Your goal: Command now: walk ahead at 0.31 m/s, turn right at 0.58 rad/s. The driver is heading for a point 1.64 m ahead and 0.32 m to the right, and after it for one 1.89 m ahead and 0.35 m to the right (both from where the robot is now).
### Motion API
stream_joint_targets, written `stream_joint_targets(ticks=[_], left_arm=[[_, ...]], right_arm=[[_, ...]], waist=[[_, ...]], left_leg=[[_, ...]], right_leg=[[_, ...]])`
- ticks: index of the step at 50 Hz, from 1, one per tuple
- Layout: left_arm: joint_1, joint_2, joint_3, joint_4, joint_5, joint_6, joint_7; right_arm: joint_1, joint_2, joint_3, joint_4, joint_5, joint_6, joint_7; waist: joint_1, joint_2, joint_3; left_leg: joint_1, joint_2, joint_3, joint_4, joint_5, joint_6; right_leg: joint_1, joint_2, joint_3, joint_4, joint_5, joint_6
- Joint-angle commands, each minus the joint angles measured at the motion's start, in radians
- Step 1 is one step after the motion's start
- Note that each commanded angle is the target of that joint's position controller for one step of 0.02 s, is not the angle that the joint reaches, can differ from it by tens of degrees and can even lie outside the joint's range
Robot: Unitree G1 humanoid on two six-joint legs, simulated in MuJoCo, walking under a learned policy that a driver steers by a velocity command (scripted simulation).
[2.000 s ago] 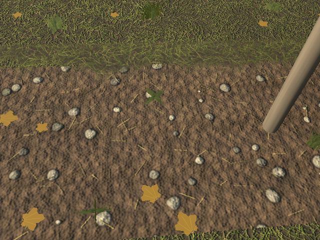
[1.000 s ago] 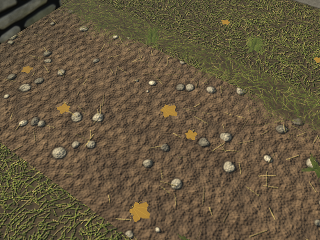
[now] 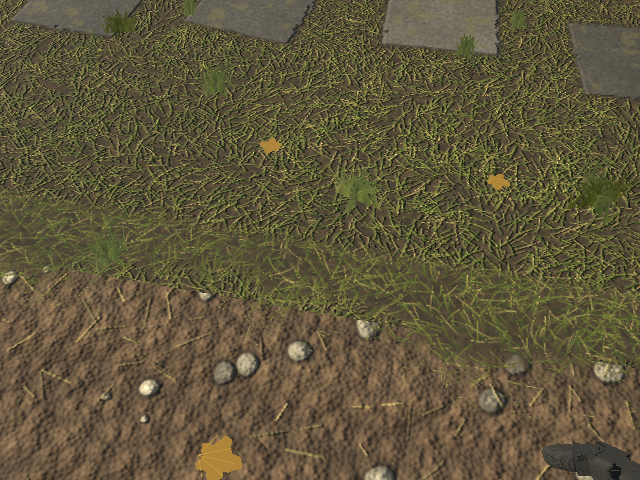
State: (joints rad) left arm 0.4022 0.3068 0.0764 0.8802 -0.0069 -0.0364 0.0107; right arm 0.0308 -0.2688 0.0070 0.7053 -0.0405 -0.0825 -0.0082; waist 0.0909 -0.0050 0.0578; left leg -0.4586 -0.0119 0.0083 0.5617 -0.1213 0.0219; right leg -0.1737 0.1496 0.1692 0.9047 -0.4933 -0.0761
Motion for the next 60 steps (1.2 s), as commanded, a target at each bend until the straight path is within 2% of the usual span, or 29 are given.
stream_joint_targets(ticks=[1,2,4,8,13,19,20,21,22,23,24,25,27,30,38,40,42,43,44,45,46,47,49,52,54,55,56,58,60], left_arm=[[0.030,0.110,0.019,-0.070,0.023,0.009,0.006],[0.000,0.088,0.019,-0.080,0.023,0.019,-0.002],[-0.017,0.062,0.015,-0.093,0.039,0.048,-0.024],[-0.072,0.045,0.010,-0.142,0.032,0.072,-0.044],[-0.187,0.013,-0.015,-0.205,0.033,0.079,-0.065],[-0.246,0.038,-0.007,-0.260,0.035,0.069,-0.061],[-0.208,0.044,-0.004,-0.249,0.044,0.056,-0.054],[-0.144,0.123,0.018,-0.239,0.054,0.041,-0.037],[-0.130,0.264,0.051,-0.266,0.039,0.046,-0.028],[-0.038,0.232,0.057,-0.243,0.007,0.053,-0.023],[-0.069,0.196,0.043,-0.234,0.010,0.059,-0.015],[-0.138,0.150,0.030,-0.238,0.015,0.066,-0.007],[-0.232,0.095,0.014,-0.260,0.012,0.071,-0.001],[-0.210,0.110,0.019,-0.252,0.017,0.062,-0.011],[-0.185,0.107,0.015,-0.223,0.039,0.069,-0.018],[-0.192,0.105,0.012,-0.213,0.038,0.073,-0.017],[-0.212,0.091,0.003,-0.204,0.023,0.077,-0.010],[-0.193,0.057,-0.008,-0.202,0.020,0.072,-0.005],[-0.160,-0.003,-0.025,-0.208,0.010,0.066,-0.005],[-0.202,0.047,-0.011,-0.207,0.023,0.068,-0.003],[-0.199,0.059,-0.005,-0.197,0.031,0.071,-0.008],[-0.186,0.048,-0.006,-0.179,0.026,0.072,-0.013],[-0.167,0.034,-0.011,-0.155,0.027,0.072,-0.018],[-0.173,-0.003,-0.029,-0.131,0.017,0.066,-0.010],[-0.189,0.013,-0.033,-0.119,0.021,0.059,0.001],[-0.187,0.049,-0.029,-0.115,0.030,0.053,0.007],[-0.205,0.086,-0.019,-0.096,0.021,0.052,0.010],[-0.197,0.031,-0.032,-0.073,0.014,0.048,0.006],[-0.195,0.033,-0.036,-0.048,0.019,0.045,0.013]], right_arm=[[0.219,-0.107,-0.048,-0.015,0.019,0.015,-0.011],[0.191,-0.072,-0.037,-0.014,0.014,0.017,-0.010],[0.195,-0.082,-0.039,0.003,0.018,0.011,-0.013],[0.193,-0.112,-0.054,0.011,0.021,0.006,-0.010],[0.183,-0.127,-0.065,0.016,0.022,0.026,-0.011],[0.238,-0.180,-0.096,0.027,0.029,0.067,-0.008],[0.263,-0.176,-0.098,0.037,0.027,0.077,-0.009],[0.329,-0.149,-0.093,0.035,0.017,0.085,-0.007],[0.323,-0.073,-0.069,-0.042,0.020,0.097,-0.003],[0.243,-0.121,-0.077,-0.039,0.008,0.117,-0.013],[0.217,-0.107,-0.076,-0.048,0.022,0.123,-0.013],[0.207,-0.100,-0.074,-0.040,0.029,0.118,-0.014],[0.230,-0.120,-0.081,-0.027,0.009,0.119,-0.014],[0.250,-0.102,-0.079,-0.020,0.014,0.132,-0.009],[0.198,-0.073,-0.065,-0.033,0.029,0.134,-0.014],[0.221,-0.069,-0.064,-0.027,0.034,0.128,-0.018],[0.284,-0.046,-0.056,-0.005,0.030,0.114,-0.024],[0.275,-0.075,-0.057,-0.011,0.016,0.102,-0.030],[0.237,-0.144,-0.063,-0.036,0.000,0.091,-0.032],[0.187,-0.156,-0.066,-0.035,0.006,0.089,-0.023],[0.154,-0.113,-0.054,-0.035,0.010,0.083,-0.018],[0.125,-0.086,-0.045,-0.031,0.017,0.077,-0.017],[0.120,-0.089,-0.044,-0.020,0.022,0.075,-0.021],[0.184,-0.102,-0.049,0.012,0.030,0.078,-0.019],[0.201,-0.100,-0.053,0.024,0.032,0.080,-0.019],[0.211,-0.090,-0.051,0.020,0.029,0.078,-0.015],[0.253,-0.075,-0.051,0.024,0.036,0.076,-0.009],[0.194,-0.080,-0.052,0.048,0.030,0.085,-0.013],[0.183,-0.080,-0.054,0.059,0.028,0.090,-0.011]], waist=[[-0.103,0.033,-0.213],[-0.086,0.032,-0.155],[-0.071,0.120,-0.104],[-0.050,0.129,-0.119],[-0.067,0.151,-0.106],[-0.101,0.144,-0.102],[-0.084,0.085,-0.122],[-0.071,-0.103,-0.173],[-0.077,-0.335,-0.185],[0.002,-0.164,-0.237],[-0.029,-0.139,-0.180],[-0.062,-0.107,-0.117],[-0.105,-0.125,-0.107],[-0.108,-0.079,-0.153],[-0.065,-0.126,-0.123],[-0.074,-0.123,-0.114],[-0.116,-0.090,-0.103],[-0.104,-0.016,-0.094],[-0.073,0.154,-0.108],[-0.082,0.204,-0.041],[-0.064,0.165,-0.017],[-0.051,0.153,-0.013],[-0.049,0.180,-0.032],[-0.078,0.151,-0.091],[-0.087,0.125,-0.108],[-0.101,0.085,-0.123],[-0.144,-0.006,-0.096],[-0.096,-0.012,-0.052],[-0.097,-0.036,-0.045]], left_leg=[[0.515,0.410,-0.414,-0.150,0.498,0.200],[0.433,0.356,-0.296,-0.183,0.530,0.167],[0.334,0.297,-0.167,-0.228,0.577,0.152],[0.301,0.305,-0.054,-0.263,0.616,0.180],[0.244,0.275,0.091,-0.261,0.478,0.149],[0.305,0.317,0.109,-0.093,0.299,0.096],[0.282,0.290,0.138,0.016,0.214,0.061],[0.176,0.224,0.187,0.234,0.001,0.004],[-0.118,0.035,0.191,0.465,-0.559,-0.064],[-0.143,0.034,0.022,0.600,-0.569,-0.067],[-0.162,0.047,-0.015,0.635,-0.495,-0.065],[-0.153,0.065,-0.035,0.594,-0.406,-0.060],[-0.093,0.061,-0.029,0.539,-0.314,-0.059],[-0.051,0.034,-0.027,0.494,-0.299,-0.063],[0.100,0.000,-0.010,0.211,-0.306,-0.027],[0.162,-0.014,-0.001,0.107,-0.296,-0.010],[0.308,-0.017,0.010,-0.140,-0.162,0.017],[0.358,0.069,-0.091,-0.241,-0.152,0.037],[0.372,0.277,-0.336,-0.347,-0.186,0.095],[0.162,0.369,-0.410,-0.368,-0.098,0.180],[0.113,0.339,-0.362,-0.362,-0.052,0.198],[0.120,0.287,-0.295,-0.342,-0.014,0.178],[0.213,0.209,-0.197,-0.277,0.151,0.137],[0.352,0.184,-0.156,-0.170,0.395,0.128],[0.324,0.166,-0.159,-0.152,0.311,0.077],[0.282,0.148,-0.156,-0.150,0.211,0.050],[0.264,0.093,-0.120,-0.193,0.099,0.032],[0.300,0.080,-0.099,-0.193,-0.003,0.022],[0.310,0.086,-0.100,-0.188,0.015,0.027]], right_leg=[[-0.392,-0.090,-0.069,0.389,0.001,0.033],[-0.386,-0.122,-0.082,0.348,0.033,0.044],[-0.360,-0.139,-0.105,0.312,0.072,0.066],[-0.375,-0.143,-0.125,0.235,0.152,0.085],[-0.269,-0.173,-0.189,-0.041,0.303,0.075],[-0.154,-0.140,-0.240,-0.317,0.214,0.027],[-0.069,-0.127,-0.225,-0.422,0.286,0.010],[0.069,-0.254,-0.029,-0.521,0.454,-0.026],[0.181,-0.539,0.381,-0.555,0.811,-0.206],[0.191,-0.529,0.357,-0.542,0.855,-0.281],[0.139,-0.481,0.270,-0.538,0.834,-0.272],[0.066,-0.412,0.195,-0.558,0.752,-0.226],[0.004,-0.322,0.125,-0.570,0.699,-0.169],[0.001,-0.312,0.128,-0.568,0.692,-0.169],[-0.076,-0.302,0.192,-0.593,0.390,-0.150],[-0.087,-0.304,0.219,-0.578,0.397,-0.136],[-0.154,-0.273,0.216,-0.538,0.360,-0.084],[-0.206,-0.230,0.192,-0.495,0.278,-0.029],[-0.267,-0.117,0.066,-0.364,0.147,0.025],[-0.191,-0.037,-0.056,-0.276,0.028,0.042],[-0.126,-0.072,-0.054,-0.197,0.035,0.048],[-0.111,-0.075,-0.062,-0.184,0.073,0.050],[-0.113,-0.085,-0.091,-0.221,0.112,0.059],[-0.068,-0.089,-0.137,-0.419,0.172,0.073],[0.046,-0.134,-0.081,-0.561,0.378,0.069],[0.105,-0.195,-0.022,-0.543,0.493,0.064],[0.074,-0.215,-0.005,-0.486,0.551,0.039],[-0.010,-0.205,-0.003,-0.518,0.442,0.035],[-0.021,-0.201,0.002,-0.542,0.422,0.036]])
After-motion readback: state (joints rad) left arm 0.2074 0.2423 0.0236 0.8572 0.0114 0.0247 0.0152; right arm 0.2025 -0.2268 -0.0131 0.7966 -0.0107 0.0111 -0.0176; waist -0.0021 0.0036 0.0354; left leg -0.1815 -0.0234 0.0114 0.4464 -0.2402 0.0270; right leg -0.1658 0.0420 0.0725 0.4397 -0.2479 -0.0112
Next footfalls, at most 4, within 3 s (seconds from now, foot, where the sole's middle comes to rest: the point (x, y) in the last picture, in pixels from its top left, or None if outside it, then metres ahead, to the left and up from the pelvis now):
0.42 right None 0.17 -0.12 -0.76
0.86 left None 0.19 0.07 -0.76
1.10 right None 0.09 -0.12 -0.76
2.14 right None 0.42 -0.25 -0.76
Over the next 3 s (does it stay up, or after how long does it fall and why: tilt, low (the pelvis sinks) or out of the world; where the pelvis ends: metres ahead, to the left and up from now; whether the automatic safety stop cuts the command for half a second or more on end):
stays up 0.74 -0.30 0.02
